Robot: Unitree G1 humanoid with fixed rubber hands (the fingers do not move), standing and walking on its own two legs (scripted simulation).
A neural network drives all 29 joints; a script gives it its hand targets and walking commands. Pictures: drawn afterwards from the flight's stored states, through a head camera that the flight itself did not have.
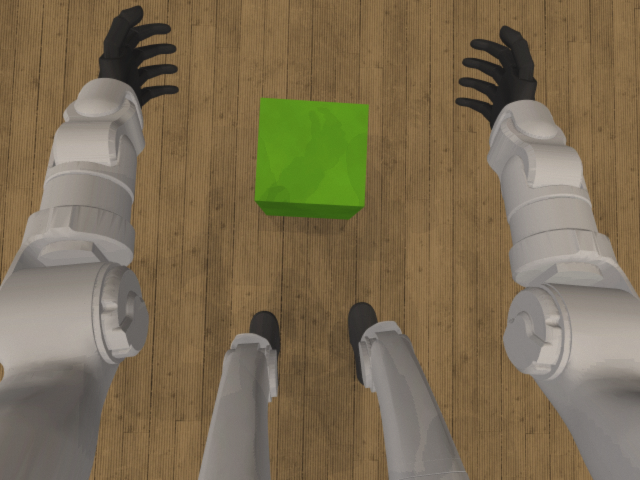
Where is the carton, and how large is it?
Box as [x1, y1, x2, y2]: [255, 98, 368, 219]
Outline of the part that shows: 260,98 255,201 266,214 270,215 346,219 352,216 364,205 368,105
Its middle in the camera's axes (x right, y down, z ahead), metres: -0.02 -0.16 +0.87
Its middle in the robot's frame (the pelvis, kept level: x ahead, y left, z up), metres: +0.56 -0.02 -0.54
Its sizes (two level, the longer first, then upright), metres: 0.210 0.200 0.250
